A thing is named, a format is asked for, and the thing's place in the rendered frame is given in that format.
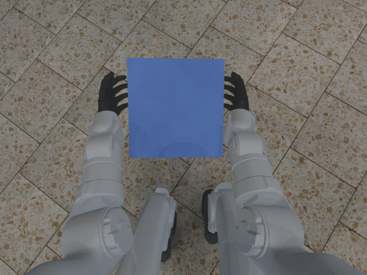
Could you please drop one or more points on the robot left upper arm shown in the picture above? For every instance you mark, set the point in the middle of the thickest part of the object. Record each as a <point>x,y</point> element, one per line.
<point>93,243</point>

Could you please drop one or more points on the robot left forearm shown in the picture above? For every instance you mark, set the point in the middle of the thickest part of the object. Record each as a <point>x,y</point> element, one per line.
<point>101,182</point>

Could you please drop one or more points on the robot right forearm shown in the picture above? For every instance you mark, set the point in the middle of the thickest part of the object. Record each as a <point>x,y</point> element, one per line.
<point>254,182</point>

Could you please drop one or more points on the left robot foot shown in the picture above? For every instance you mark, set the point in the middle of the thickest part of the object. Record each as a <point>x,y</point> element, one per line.
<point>166,254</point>

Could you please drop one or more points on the carton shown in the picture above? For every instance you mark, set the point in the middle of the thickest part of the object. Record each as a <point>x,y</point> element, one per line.
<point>175,107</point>

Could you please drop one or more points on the left robot hand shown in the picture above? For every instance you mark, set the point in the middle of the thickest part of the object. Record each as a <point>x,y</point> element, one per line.
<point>107,100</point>

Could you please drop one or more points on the robot left thigh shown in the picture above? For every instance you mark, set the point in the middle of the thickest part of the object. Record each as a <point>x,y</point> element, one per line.
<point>156,217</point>

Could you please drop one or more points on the right robot hand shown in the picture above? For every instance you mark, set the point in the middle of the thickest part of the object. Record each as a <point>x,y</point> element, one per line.
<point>240,98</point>

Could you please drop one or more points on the robot right upper arm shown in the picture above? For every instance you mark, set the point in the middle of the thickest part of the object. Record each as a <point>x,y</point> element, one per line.
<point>272,237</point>

